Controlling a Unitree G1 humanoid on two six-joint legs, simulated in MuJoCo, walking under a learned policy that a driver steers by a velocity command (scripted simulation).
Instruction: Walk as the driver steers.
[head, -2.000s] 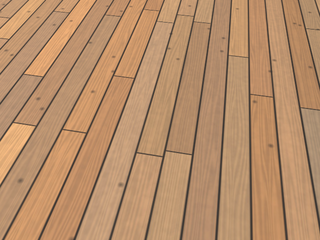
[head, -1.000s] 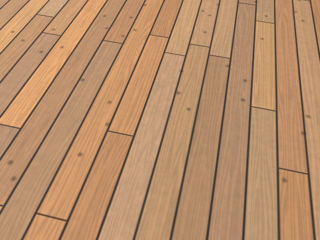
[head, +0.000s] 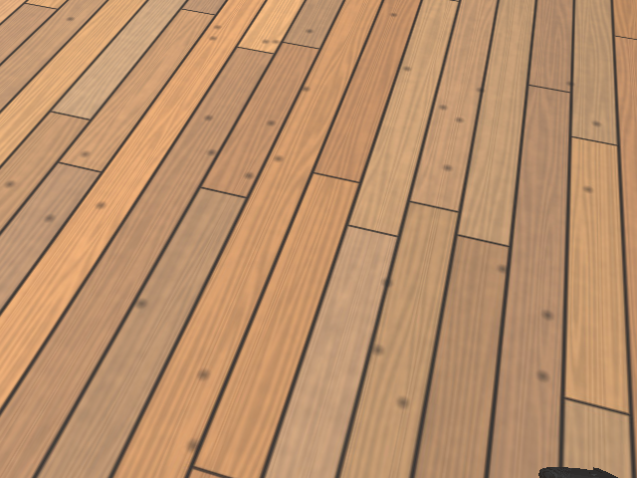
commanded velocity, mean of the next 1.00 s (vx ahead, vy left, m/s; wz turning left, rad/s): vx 0.50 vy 0.00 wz -0.41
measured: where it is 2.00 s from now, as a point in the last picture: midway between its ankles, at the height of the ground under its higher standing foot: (429, 302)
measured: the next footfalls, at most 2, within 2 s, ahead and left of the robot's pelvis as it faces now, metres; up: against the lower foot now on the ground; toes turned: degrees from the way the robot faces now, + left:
right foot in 0.56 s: +0.42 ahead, -0.16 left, +0.00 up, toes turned -21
left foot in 1.10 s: +0.80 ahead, -0.11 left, +0.00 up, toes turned -22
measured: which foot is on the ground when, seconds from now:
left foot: down 0.00-0.58, up 0.60-1.00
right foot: down 0.00-0.00, up 0.02-0.54, down 0.56-1.00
